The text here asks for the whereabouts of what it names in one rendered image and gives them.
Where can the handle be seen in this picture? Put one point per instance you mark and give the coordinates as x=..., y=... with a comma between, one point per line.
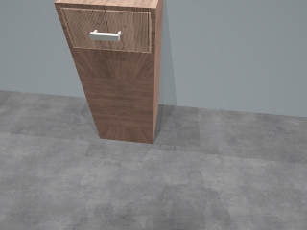
x=105, y=36

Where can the drawer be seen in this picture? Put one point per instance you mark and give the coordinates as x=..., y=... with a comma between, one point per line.
x=135, y=28

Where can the cabinet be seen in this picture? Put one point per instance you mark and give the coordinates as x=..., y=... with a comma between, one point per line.
x=120, y=86

